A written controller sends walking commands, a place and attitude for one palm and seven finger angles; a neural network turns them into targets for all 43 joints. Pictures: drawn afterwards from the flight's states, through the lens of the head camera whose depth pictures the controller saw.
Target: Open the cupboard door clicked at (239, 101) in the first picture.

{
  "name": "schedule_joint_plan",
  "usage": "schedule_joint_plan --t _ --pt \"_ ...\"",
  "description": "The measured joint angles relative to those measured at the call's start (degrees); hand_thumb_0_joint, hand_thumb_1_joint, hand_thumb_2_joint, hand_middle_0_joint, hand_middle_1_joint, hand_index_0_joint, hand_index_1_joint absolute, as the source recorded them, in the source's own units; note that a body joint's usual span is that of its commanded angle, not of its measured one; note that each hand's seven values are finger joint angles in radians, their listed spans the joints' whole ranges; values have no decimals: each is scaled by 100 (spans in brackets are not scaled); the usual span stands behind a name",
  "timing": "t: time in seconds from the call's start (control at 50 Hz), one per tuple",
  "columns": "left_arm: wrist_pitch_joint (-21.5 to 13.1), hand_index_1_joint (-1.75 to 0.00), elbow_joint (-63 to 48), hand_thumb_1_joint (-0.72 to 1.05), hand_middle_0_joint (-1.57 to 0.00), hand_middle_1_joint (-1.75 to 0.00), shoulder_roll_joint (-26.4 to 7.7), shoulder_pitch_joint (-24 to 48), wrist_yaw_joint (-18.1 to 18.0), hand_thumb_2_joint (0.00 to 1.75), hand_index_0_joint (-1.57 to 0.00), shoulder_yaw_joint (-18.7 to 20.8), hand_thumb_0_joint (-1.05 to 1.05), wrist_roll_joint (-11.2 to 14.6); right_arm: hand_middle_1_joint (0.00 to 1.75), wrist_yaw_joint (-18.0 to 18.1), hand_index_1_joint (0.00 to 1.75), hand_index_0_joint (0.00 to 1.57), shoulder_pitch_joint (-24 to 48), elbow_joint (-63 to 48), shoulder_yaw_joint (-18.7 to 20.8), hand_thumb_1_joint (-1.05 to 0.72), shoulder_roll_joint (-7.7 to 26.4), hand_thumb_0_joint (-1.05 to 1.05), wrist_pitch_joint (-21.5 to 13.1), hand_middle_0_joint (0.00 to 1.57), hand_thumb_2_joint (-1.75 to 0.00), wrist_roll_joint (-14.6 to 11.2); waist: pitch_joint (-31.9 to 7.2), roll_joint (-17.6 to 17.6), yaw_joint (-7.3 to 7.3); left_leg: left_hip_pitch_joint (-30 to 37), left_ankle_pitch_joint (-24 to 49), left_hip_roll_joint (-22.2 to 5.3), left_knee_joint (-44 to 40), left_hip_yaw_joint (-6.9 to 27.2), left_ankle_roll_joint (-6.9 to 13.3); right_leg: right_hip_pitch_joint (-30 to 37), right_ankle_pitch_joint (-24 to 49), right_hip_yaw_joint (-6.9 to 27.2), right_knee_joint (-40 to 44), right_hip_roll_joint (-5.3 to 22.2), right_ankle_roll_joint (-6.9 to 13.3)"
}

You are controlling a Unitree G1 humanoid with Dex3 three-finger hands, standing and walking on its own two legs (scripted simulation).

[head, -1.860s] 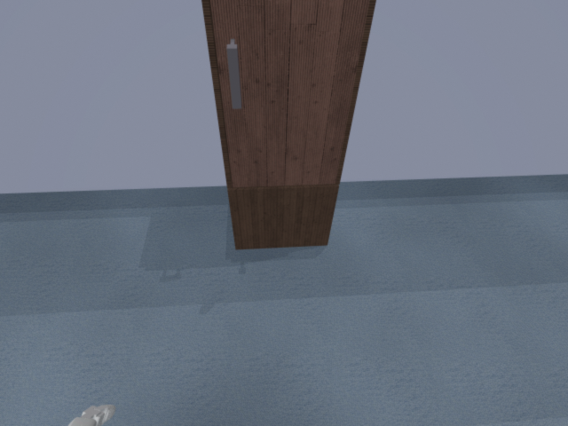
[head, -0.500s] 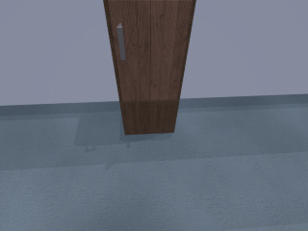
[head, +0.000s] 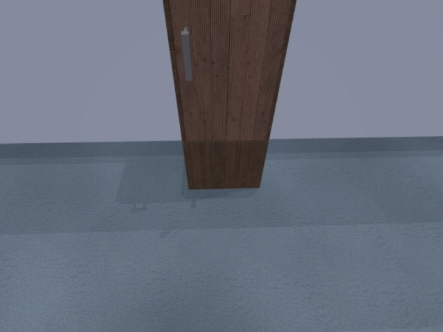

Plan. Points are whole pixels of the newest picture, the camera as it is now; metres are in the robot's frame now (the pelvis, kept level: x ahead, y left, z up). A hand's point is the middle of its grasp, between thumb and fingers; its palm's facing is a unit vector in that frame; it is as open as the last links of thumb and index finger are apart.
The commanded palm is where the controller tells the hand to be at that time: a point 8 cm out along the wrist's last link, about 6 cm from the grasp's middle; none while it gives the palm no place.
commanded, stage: take the last steps up to it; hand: left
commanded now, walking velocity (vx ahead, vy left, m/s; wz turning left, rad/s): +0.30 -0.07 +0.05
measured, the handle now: (187, 54) +0.92 +0.17 +0.05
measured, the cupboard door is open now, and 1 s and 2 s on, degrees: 0 0 0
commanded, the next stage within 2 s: come to a stop and stand still in 1.00 s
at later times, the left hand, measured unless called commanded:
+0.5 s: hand out of the picture +0.16 +0.16 -0.18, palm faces +0.01 -0.98 -0.19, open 7.3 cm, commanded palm none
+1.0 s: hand (167, 310) +0.20 +0.14 -0.20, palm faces +0.14 -0.99 -0.09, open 7.4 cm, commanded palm none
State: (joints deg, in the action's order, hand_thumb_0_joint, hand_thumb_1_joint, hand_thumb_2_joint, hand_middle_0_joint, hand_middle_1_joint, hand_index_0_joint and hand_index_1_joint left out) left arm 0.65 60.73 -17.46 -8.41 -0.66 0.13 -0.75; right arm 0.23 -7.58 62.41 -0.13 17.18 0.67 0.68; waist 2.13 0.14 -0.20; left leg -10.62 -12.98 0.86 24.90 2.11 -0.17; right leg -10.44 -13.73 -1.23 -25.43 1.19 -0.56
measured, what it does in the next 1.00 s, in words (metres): walks ahead: right foot, then left foot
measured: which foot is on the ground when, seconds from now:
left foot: down 0.00-0.52, up 0.54-0.88, down 0.90-1.00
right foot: down 0.00-0.22, up 0.24-0.48, down 0.50-0.92, up 0.94-1.00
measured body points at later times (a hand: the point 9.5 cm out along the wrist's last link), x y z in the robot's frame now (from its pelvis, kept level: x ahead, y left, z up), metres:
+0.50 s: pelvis +0.11 -0.03 -0.01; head +0.14 -0.03 +0.44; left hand +0.16 +0.21 -0.16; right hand -0.01 -0.24 -0.16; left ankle +0.01 +0.12 -0.74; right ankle +0.18 -0.14 -0.74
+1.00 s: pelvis +0.28 -0.01 -0.01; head +0.28 +0.03 +0.44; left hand +0.20 +0.19 -0.18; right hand +0.39 -0.22 -0.14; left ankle +0.31 +0.07 -0.74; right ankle +0.20 -0.14 -0.68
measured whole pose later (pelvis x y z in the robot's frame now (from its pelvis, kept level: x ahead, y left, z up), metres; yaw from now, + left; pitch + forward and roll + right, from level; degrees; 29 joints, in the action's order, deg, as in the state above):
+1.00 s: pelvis +0.28 -0.01 -0.01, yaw +2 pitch -1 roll -2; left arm -0.8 66.2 -8.0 -23.5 -0.1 2.5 -1.5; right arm 0.7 -9.8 57.8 2.1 6.2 -4.3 1.4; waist 1.1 -2.6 1.5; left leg -17.2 -16.2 -4.1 34.2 -10.1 3.6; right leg -16.3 -27.2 -4.9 -55.9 1.4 0.9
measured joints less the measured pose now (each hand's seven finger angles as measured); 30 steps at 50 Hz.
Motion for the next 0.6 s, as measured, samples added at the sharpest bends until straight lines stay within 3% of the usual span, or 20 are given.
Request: schedule_joint_plan --t 0.22,0.28,0.34,0.4,0.46,0.52,0.56,0.6 --pt "8 -30 305 91 -20 -30 462 -1059 112 89 -20 46 0 -36 30 -37 30 20 -888 171 -9 -90 -673 1 -79 20 -90 81 -382 -181 49 -74 -755 -30 804 -71 87 20 -711 -20 -617 11 33" --pt "45 -30 424 91 -20 -30 547 -1250 120 89 -20 75 0 -65 30 20 30 20 -1149 164 45 -90 -846 1 -220 20 -90 80 -355 -274 -10 94 -872 -26 677 -191 120 -398 -1229 -42 -1676 3 90" --pt "19 -30 419 91 -20 -30 616 -1151 142 89 -20 115 1 -68 30 102 30 20 -1456 175 66 -90 -966 1 -356 20 -90 79 -190 -239 -178 366 -745 -63 256 -126 108 -982 -1419 -161 -2640 -3 96" --pt "-52 -30 240 91 -20 -30 692 -870 193 89 -20 162 1 -40 30 139 30 20 -1731 310 99 -90 -995 1 -361 20 -90 89 -6 -92 -261 612 -645 -147 -116 14 43 -1324 -1265 -285 -2410 88 60" --pt "-150 -30 26 91 -20 -30 765 -580 219 89 -20 211 1 -27 30 155 30 20 -1915 478 154 -90 -955 1 -296 20 -90 91 133 66 -271 777 -765 -245 -157 86 -78 -1321 -657 -380 -1468 149 53" --pt "-352 -30 -129 91 -20 -30 725 -429 198 89 -20 270 1 -53 30 131 30 20 -2084 595 204 -90 -930 1 -242 20 -90 44 160 82 -227 615 -1292 -308 704 55 -120 -1027 197 -475 -712 145 144" --pt "-450 -30 -136 92 -20 -30 764 -347 128 89 -20 295 0 -41 30 103 30 20 -1999 641 237 -90 -879 1 -149 20 -90 26 191 164 -212 40 -1613 -384 2276 -22 55 -936 45 -643 -1008 98 231" --pt "-466 -30 -123 91 -20 -30 800 -402 74 89 -20 291 0 -32 30 73 30 20 -1814 613 290 -90 -826 1 -93 20 -90 38 122 151 -157 -558 -1476 -438 3467 -236 156 -682 -177 -731 -904 58 280"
